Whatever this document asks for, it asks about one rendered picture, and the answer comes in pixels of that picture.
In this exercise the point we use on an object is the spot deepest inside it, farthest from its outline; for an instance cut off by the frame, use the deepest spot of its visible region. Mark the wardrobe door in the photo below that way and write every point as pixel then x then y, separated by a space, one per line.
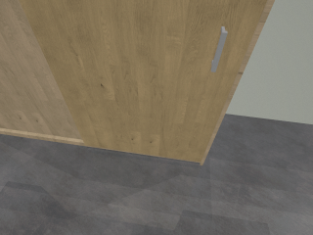
pixel 30 98
pixel 136 74

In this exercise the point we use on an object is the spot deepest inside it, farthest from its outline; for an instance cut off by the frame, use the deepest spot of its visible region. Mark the handle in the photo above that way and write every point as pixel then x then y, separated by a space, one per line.
pixel 222 39

